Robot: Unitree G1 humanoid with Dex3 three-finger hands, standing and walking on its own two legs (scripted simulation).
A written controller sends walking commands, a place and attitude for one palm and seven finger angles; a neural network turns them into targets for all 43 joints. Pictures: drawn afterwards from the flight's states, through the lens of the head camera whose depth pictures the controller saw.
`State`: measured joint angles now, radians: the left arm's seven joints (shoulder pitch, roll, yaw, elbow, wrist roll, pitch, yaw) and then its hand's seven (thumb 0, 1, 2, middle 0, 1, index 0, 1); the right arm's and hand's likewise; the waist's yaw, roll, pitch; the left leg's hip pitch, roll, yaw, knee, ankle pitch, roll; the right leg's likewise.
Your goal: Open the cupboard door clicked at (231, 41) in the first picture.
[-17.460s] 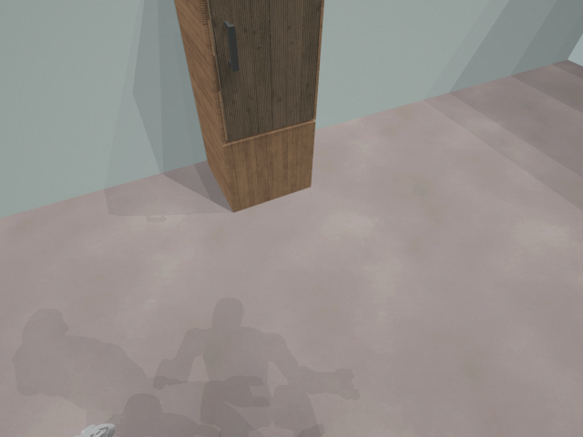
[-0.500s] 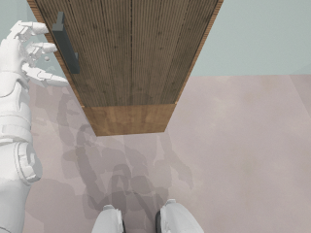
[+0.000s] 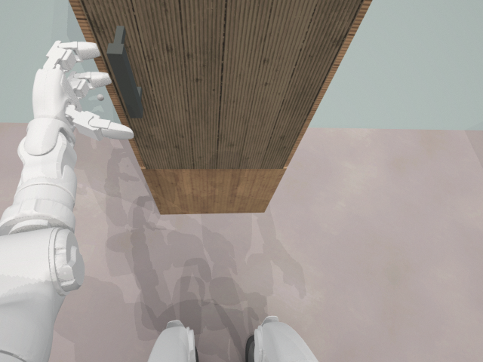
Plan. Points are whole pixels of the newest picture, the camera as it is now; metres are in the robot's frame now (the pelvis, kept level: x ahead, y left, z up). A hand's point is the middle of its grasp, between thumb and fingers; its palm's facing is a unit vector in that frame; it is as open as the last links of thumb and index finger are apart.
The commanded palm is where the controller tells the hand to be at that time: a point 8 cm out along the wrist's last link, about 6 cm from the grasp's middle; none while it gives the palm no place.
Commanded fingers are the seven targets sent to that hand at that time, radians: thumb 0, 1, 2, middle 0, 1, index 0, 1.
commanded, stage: slide the fingers in behind the handle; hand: left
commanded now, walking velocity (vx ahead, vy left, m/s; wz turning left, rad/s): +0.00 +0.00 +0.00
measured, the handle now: (129, 75) +0.55 +0.15 +0.08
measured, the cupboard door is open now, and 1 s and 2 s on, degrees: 0 0 1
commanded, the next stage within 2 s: move the hooked fingers beside the handle in 0.86 s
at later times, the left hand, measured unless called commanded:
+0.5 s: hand (107, 102) +0.51 +0.18 +0.07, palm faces +0.06 -1.00 -0.02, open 15.0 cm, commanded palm +0.49 +0.16 +0.08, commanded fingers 0.00 -0.50 0.30 -0.30 -1.20 -0.30 -1.20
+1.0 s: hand (109, 104) +0.50 +0.18 +0.07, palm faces +0.07 -1.00 -0.03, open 15.2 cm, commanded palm +0.48 +0.16 +0.08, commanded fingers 0.00 -0.50 0.30 -0.30 -1.20 -0.30 -1.20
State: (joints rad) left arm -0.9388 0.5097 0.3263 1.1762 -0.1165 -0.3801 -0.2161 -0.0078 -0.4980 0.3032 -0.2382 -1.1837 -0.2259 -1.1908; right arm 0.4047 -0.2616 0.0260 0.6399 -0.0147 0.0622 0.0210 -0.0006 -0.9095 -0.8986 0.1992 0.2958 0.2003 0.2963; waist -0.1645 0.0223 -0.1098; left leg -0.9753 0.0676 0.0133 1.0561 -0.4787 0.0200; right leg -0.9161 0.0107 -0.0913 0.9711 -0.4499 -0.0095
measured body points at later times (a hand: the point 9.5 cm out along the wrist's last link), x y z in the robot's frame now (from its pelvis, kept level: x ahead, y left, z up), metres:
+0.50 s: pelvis +0.01 +0.00 +0.00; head +0.13 +0.03 +0.43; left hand +0.50 +0.23 +0.08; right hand +0.02 -0.26 -0.12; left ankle +0.00 +0.10 -0.67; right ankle +0.00 -0.12 -0.67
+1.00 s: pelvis +0.00 +0.00 +0.00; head +0.13 +0.02 +0.43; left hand +0.49 +0.23 +0.08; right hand +0.03 -0.26 -0.12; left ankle +0.00 +0.10 -0.67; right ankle +0.00 -0.12 -0.67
